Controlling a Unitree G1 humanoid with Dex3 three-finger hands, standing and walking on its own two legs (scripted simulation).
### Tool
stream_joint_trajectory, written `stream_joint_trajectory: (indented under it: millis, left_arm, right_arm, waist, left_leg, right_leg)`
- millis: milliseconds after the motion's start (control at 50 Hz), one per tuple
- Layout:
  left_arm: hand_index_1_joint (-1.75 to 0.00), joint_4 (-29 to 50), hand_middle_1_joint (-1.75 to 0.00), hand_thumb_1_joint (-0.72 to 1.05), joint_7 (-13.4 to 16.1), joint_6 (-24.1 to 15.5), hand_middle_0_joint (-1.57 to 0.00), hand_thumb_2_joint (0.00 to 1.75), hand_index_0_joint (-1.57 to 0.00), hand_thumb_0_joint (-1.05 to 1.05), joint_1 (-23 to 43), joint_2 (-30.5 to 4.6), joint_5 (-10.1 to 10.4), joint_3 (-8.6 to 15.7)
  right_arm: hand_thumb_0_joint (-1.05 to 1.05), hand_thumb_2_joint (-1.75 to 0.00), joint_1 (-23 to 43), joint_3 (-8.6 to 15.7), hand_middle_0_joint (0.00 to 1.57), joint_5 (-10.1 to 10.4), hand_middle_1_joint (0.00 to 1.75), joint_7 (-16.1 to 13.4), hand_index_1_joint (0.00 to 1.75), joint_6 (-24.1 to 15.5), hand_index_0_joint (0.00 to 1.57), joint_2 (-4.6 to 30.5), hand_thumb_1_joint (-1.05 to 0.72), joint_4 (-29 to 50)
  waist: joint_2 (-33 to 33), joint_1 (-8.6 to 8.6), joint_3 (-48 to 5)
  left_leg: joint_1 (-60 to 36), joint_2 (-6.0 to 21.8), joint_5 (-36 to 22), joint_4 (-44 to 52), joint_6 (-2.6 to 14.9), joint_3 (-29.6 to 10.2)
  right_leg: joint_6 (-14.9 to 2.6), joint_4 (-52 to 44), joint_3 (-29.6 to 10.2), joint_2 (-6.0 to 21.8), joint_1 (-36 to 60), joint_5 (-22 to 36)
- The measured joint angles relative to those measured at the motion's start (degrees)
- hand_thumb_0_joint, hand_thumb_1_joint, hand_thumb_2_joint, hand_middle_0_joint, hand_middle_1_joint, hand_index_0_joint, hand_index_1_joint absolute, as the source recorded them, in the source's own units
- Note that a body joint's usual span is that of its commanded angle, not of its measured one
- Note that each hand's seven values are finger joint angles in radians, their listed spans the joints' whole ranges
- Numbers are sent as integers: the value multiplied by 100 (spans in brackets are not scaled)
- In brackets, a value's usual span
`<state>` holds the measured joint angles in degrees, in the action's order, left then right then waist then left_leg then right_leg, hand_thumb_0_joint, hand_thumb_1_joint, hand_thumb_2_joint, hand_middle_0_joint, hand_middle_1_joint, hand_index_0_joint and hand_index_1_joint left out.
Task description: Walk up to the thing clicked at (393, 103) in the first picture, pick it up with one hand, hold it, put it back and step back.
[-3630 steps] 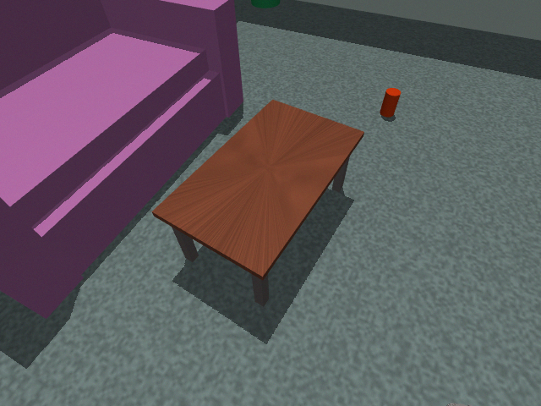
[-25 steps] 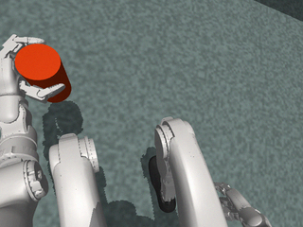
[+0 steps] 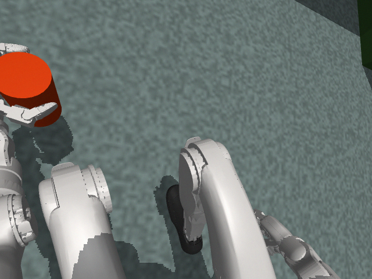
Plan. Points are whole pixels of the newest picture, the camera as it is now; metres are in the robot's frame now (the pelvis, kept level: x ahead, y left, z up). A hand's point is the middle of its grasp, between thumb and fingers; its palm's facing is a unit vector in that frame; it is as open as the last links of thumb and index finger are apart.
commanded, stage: lower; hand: left
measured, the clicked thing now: (32, 94) +0.48 +0.23 -0.15
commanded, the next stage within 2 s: loosen in 0.88 s
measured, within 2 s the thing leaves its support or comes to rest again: rests again in 1.16 s
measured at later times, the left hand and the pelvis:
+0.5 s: hand (30, 94) +0.48 +0.23 -0.16, palm faces +0.11 -0.99 -0.01, open 11.5 cm; pelvis -0.01 +0.01 -0.01, yaw -3 degrees
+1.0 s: hand (32, 98) +0.48 +0.23 -0.19, palm faces +0.12 -0.99 -0.01, open 11.5 cm; pelvis -0.01 +0.02 +0.00, yaw -5 degrees
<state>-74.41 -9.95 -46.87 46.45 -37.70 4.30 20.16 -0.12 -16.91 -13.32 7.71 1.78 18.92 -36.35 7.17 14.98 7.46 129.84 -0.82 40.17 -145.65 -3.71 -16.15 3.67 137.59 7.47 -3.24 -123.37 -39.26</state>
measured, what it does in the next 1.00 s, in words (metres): stands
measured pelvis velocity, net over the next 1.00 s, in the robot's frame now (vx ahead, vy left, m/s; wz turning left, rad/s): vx -0.01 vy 0.02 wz -0.10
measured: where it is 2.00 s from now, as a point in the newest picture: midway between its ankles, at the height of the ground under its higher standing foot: (143, 248)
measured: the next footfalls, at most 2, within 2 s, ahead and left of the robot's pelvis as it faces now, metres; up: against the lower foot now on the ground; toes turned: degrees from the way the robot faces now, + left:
none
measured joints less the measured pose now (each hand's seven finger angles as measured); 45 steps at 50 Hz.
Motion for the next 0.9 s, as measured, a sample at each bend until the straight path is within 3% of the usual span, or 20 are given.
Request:
stream_joint_trajectory:
  millis: [460,900]
  left_arm:
    - [-93,-810,-93,-48,359,-726,-61,99,-62,-1,149,-870,-23,-77]
    - [-93,-1242,-92,-48,658,-1114,-61,99,-62,-1,192,-1344,-183,-106]
  right_arm:
    - [0,-91,553,-949,21,-487,30,-47,30,11,20,137,-91,254]
    - [-1,-91,869,-1400,21,-745,30,-75,30,30,20,128,-90,423]
  waist:
    - [498,240,656]
    - [771,331,898]
  left_leg:
    - [-184,-33,67,-298,11,-481]
    - [-257,-31,122,-408,110,-737]
  right_leg:
    - [103,-87,361,-135,348,97]
    - [114,-256,570,-229,574,138]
